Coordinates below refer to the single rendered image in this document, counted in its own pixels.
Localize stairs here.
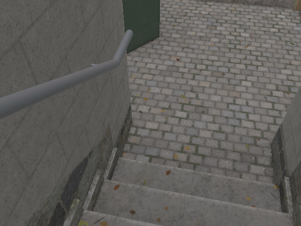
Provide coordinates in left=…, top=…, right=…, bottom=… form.
left=78, top=157, right=294, bottom=226

